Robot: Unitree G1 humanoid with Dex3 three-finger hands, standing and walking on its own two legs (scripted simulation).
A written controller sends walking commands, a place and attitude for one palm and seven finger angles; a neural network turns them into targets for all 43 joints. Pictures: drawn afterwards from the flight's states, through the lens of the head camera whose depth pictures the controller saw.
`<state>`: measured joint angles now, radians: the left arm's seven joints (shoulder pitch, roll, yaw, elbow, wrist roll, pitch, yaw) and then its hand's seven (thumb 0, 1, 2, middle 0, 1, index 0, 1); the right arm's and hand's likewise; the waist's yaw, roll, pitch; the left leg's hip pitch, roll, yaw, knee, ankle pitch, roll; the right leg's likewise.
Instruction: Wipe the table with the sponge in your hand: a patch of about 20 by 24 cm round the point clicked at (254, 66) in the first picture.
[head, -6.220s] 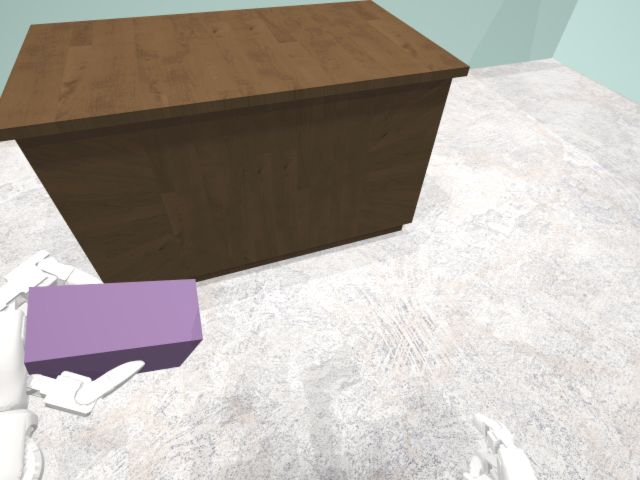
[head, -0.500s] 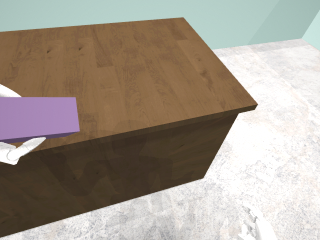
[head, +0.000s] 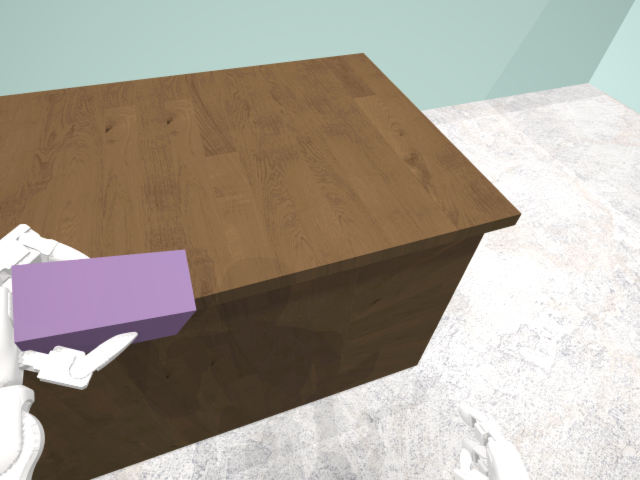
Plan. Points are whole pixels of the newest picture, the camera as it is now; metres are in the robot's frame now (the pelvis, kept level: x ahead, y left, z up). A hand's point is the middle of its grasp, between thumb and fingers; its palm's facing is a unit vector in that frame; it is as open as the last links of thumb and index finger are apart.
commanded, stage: look again from close up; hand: left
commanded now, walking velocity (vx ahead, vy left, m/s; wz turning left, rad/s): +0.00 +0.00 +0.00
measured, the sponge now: (135, 302) +0.24 +0.21 +0.15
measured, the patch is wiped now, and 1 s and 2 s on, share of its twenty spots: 0.00 0.00 0.00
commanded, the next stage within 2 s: shuffle to correct the standing spot in 0.28 s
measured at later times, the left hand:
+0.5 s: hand (94, 306) +0.23 +0.25 +0.15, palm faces +0.45 -0.82 -0.34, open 9.9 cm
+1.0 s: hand (92, 272) +0.27 +0.26 +0.16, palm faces +0.42 -0.83 -0.37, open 9.9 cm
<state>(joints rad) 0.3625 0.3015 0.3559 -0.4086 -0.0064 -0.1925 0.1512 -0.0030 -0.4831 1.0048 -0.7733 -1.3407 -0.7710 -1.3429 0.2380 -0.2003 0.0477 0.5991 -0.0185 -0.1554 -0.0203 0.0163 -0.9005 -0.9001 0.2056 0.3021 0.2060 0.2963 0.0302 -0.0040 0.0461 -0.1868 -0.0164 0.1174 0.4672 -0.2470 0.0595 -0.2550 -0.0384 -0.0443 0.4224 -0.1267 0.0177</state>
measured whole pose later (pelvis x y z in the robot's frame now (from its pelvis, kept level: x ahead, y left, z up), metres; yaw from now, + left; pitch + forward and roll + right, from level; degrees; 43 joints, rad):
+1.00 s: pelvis +0.05 +0.02 -0.03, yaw +1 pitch -2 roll -1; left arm 0.47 0.36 0.38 -0.55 -0.06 -0.21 0.15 0.00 -0.48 1.01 -0.77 -1.34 -0.77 -1.35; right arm 0.17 -0.23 0.00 0.59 0.00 -0.08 -0.03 0.01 -0.90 -0.90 0.20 0.30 0.20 0.30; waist -0.01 0.01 0.08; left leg -0.23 -0.03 0.10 0.73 -0.48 0.08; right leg -0.32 -0.06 -0.05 0.72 -0.37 0.03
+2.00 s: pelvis +0.13 +0.08 +0.00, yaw -2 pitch -1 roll -2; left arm 0.44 0.42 0.35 -0.56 -0.07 -0.10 0.12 0.00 -0.48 1.02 -0.77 -1.35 -0.77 -1.35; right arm 0.13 -0.19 0.04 0.52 0.03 -0.07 -0.08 0.01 -0.90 -0.90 0.21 0.30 0.21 0.30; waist 0.04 0.02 0.11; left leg -0.24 0.11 0.03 0.44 -0.19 -0.05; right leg -0.15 -0.01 -0.10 0.37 -0.20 0.01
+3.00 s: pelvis +0.12 +0.11 +0.00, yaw -2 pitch -2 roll -2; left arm 0.43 0.36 0.35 -0.51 -0.04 -0.17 0.12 0.00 -0.48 1.02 -0.77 -1.35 -0.77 -1.35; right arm 0.19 -0.21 0.02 0.57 0.02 -0.16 -0.05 0.01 -0.90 -0.90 0.20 0.30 0.20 0.30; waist 0.01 -0.02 0.09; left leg -0.28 0.07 0.06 0.51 -0.20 0.00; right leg -0.19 -0.06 -0.07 0.42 -0.19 0.05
